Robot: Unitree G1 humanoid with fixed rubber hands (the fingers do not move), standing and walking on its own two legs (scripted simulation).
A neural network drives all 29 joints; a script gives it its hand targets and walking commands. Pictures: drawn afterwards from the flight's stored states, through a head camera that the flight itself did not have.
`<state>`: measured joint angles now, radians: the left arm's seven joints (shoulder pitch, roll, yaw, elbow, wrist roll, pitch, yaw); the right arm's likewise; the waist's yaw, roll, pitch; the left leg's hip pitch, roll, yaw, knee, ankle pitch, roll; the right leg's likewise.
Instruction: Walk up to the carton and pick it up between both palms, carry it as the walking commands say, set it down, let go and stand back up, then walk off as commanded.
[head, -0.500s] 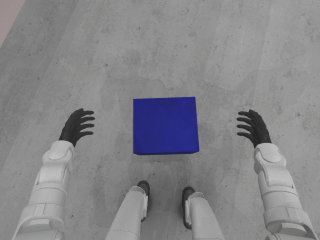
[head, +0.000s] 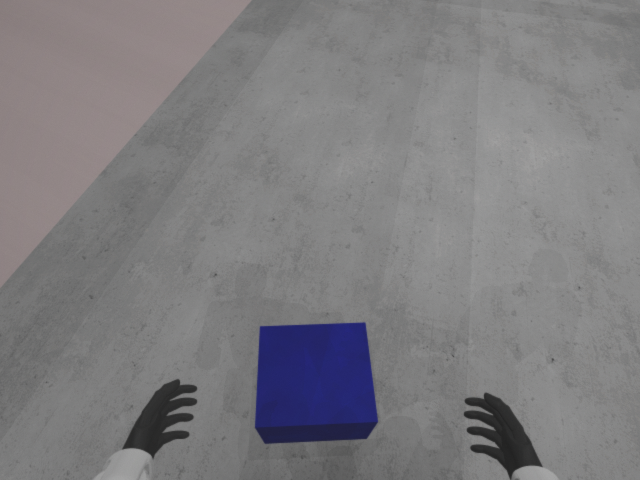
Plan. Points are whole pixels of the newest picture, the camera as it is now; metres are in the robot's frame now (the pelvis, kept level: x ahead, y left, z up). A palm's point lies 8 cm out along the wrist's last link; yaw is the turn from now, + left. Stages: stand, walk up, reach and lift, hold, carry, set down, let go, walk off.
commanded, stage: let go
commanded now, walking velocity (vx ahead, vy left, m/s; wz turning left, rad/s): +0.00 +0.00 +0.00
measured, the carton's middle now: (314, 383) +0.40 +0.03 -0.66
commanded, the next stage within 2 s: stand in 0.32 s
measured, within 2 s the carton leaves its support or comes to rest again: neither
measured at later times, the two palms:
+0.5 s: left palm (108, 456) +0.14 +0.28 -0.08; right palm out of the picture +0.14 -0.27 -0.08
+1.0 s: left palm (86, 478) +0.12 +0.30 -0.10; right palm out of the picture +0.10 -0.29 -0.09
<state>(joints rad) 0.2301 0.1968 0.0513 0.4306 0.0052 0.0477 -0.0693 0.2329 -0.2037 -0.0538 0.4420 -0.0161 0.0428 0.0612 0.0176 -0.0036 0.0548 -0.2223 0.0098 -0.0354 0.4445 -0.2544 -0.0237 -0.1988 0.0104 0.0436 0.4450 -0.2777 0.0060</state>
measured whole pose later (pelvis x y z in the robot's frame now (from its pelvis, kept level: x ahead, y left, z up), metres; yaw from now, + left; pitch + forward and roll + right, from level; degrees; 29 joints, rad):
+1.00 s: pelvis +0.00 +0.01 +0.00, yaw -1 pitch -1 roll +0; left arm 0.18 0.36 0.01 0.84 0.04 0.01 0.02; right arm 0.17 -0.35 -0.02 0.88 -0.03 0.00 -0.02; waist -0.01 -0.02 0.01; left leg -0.15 0.00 -0.01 0.43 -0.26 -0.01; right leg -0.12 0.00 0.05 0.41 -0.27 0.02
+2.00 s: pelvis -0.02 +0.01 +0.01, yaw -1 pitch -2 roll +0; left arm 0.15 0.39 0.00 1.01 0.02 0.00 0.01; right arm 0.12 -0.39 0.00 1.03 -0.02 0.00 -0.01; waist 0.00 -0.01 0.03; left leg -0.13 0.00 -0.02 0.37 -0.20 -0.01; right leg -0.10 -0.01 0.05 0.35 -0.21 0.02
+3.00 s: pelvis +0.19 -0.06 -0.02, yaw +4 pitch +0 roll +0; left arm 0.54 0.20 0.00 1.14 0.02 -0.04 0.01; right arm 0.00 -0.22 -0.01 0.87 -0.03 -0.04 0.00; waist 0.07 -0.03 0.05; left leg -0.41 0.04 0.15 0.64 -0.24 0.06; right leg 0.05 0.02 -0.13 0.51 -0.50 -0.04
